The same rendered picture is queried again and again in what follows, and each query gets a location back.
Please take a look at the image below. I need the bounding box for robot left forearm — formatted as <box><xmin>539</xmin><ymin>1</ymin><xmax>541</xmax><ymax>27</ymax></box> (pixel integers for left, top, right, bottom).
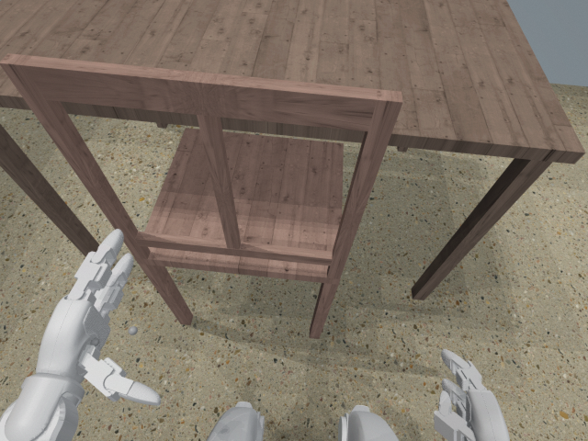
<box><xmin>0</xmin><ymin>373</ymin><xmax>85</xmax><ymax>441</ymax></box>

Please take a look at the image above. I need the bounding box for chair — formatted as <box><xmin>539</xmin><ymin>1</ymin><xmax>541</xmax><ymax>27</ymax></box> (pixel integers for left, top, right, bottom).
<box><xmin>0</xmin><ymin>53</ymin><xmax>402</xmax><ymax>339</ymax></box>

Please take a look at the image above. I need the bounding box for robot left hand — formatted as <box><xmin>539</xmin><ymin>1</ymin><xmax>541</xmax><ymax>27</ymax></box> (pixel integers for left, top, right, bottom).
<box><xmin>36</xmin><ymin>229</ymin><xmax>161</xmax><ymax>405</ymax></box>

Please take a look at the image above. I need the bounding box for robot right hand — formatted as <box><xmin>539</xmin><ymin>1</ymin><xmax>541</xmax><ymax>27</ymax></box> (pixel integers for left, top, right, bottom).
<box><xmin>434</xmin><ymin>349</ymin><xmax>510</xmax><ymax>441</ymax></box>

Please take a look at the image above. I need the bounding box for table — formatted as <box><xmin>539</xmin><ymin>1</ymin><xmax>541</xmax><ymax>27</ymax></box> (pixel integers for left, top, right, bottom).
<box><xmin>0</xmin><ymin>0</ymin><xmax>586</xmax><ymax>300</ymax></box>

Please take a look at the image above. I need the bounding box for right robot thigh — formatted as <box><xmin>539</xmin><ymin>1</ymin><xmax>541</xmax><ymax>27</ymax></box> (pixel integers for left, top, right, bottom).
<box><xmin>338</xmin><ymin>411</ymin><xmax>399</xmax><ymax>441</ymax></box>

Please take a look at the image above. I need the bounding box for robot right shin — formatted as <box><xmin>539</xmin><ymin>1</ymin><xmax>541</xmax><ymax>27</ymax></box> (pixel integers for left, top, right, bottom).
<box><xmin>351</xmin><ymin>405</ymin><xmax>370</xmax><ymax>413</ymax></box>

